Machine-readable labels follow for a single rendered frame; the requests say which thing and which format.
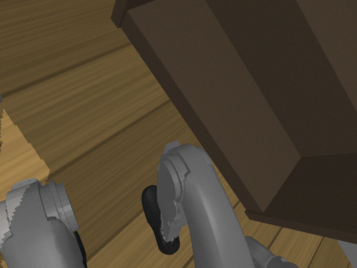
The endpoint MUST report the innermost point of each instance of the right robot hand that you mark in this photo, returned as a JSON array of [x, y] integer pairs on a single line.
[[260, 254]]

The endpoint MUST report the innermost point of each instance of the right robot foot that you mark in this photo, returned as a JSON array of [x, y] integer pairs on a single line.
[[153, 216]]

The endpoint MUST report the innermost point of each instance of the bookshelf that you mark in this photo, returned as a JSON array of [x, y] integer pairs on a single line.
[[269, 88]]

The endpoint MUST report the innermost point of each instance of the left robot foot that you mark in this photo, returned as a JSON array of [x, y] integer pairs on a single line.
[[81, 248]]

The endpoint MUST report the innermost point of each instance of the right robot arm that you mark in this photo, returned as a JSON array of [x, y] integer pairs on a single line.
[[280, 262]]

